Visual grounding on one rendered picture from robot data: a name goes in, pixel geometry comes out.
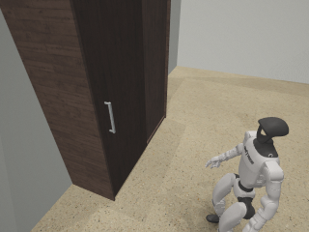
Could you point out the wardrobe door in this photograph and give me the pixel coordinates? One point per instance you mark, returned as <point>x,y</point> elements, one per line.
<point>154,22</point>
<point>111,35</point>

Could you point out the robot right foot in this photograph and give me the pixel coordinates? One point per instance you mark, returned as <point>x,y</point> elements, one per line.
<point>212,218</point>

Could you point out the right robot forearm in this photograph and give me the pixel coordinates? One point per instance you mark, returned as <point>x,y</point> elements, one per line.
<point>230,154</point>

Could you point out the humanoid robot head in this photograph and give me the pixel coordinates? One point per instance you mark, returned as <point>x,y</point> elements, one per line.
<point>273,127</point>

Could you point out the left robot forearm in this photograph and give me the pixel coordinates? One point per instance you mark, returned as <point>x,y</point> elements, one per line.
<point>257,222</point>

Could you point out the left robot upper arm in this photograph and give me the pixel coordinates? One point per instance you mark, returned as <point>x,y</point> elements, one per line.
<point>274,176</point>

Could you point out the right robot hand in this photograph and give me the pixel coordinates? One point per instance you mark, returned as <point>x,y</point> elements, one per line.
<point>215,162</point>

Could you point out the right robot upper arm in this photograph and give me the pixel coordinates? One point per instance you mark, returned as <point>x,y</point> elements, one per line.
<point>248,134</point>

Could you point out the handle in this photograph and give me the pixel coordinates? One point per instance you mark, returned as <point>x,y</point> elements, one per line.
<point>111,116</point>

